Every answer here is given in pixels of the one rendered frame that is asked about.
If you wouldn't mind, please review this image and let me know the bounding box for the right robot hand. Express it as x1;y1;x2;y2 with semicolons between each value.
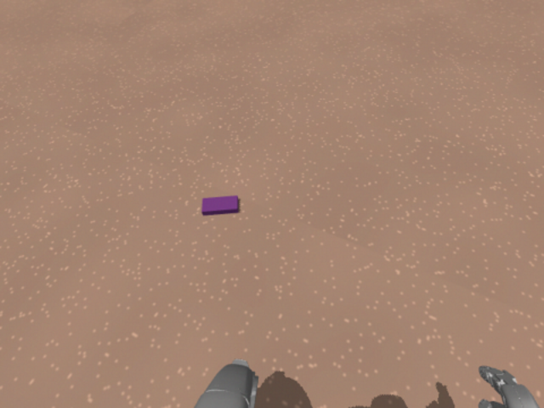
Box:
479;365;540;408

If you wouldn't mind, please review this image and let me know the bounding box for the small box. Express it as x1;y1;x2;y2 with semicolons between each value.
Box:
201;195;239;216

